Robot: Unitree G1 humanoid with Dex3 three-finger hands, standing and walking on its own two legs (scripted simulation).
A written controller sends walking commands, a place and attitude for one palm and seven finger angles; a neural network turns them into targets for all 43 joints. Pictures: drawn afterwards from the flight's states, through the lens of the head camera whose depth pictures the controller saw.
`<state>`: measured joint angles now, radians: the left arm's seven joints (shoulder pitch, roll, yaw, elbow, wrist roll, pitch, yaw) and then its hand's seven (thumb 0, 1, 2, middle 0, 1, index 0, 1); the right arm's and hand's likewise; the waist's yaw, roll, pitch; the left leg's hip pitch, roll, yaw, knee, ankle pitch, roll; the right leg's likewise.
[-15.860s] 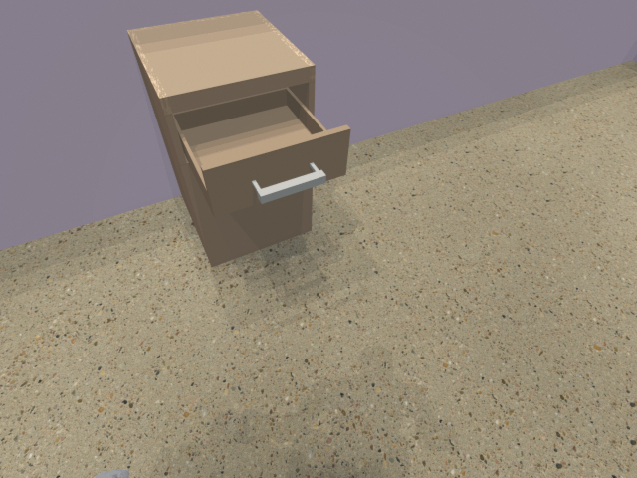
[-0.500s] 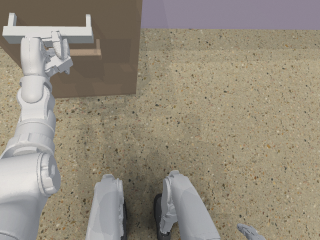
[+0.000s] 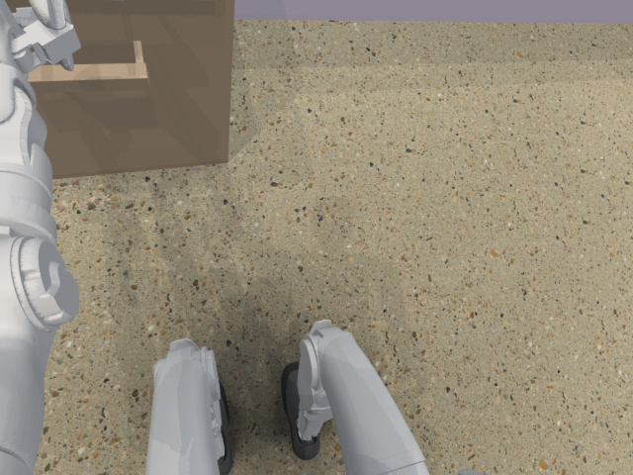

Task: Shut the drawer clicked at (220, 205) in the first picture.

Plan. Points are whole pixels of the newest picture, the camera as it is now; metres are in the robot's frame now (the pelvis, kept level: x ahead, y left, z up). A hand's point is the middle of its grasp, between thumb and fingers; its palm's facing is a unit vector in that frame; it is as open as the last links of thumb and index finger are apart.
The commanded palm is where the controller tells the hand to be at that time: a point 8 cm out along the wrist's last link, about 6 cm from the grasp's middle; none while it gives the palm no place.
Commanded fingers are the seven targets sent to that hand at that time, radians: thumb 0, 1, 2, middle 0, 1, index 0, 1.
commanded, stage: push the drawer shut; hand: left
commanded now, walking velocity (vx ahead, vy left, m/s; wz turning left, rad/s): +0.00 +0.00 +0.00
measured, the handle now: out of the picture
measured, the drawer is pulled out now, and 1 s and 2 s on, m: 0.01 0.00 0.00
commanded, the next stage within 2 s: pull the fist back off the drawer in 0.32 s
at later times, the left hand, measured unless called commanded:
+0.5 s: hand (44, 9) +0.61 +0.22 +0.04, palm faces +0.12 -0.99 -0.07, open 3.3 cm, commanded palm +0.64 +0.19 +0.04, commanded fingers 0.00 0.90 0.90 -1.40 -1.60 -1.40 -1.60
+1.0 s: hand (58, 17) +0.60 +0.21 +0.03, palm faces +0.11 -0.99 -0.03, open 3.1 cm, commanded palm +0.58 +0.20 +0.04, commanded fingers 0.00 0.90 0.90 -1.40 -1.60 -1.40 -1.60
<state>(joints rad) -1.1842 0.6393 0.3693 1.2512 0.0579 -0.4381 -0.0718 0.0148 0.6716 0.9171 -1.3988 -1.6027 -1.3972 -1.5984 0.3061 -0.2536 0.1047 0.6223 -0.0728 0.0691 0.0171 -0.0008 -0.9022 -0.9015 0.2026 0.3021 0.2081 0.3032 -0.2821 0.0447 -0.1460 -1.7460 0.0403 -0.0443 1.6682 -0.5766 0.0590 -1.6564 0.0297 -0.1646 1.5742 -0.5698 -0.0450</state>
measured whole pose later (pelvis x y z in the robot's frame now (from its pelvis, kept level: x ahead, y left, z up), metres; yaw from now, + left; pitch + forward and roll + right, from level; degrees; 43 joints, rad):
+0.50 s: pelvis -0.01 +0.00 +0.00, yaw -1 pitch +38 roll -10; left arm -1.33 0.76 0.32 1.29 0.09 -0.36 -0.09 0.01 0.49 0.92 -1.40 -1.60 -1.40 -1.60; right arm 0.32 -0.24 0.14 0.63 -0.08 0.04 0.01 0.00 -0.90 -0.90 0.20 0.30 0.21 0.30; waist -0.33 0.02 -0.12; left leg -1.80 0.04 -0.07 1.67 -0.55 0.05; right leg -1.70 0.03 -0.19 1.56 -0.54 -0.05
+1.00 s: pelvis +0.00 +0.01 +0.01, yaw -1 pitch +38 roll -10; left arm -1.16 0.64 0.41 1.13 0.05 -0.33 -0.09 0.00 0.68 0.86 -1.40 -1.60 -1.40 -1.60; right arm 0.35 -0.23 0.12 0.60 -0.07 0.08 0.05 0.00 -0.90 -0.90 0.20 0.30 0.21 0.30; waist -0.28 0.05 -0.13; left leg -1.74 0.05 -0.04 1.65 -0.58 0.07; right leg -1.65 0.05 -0.16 1.54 -0.55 -0.03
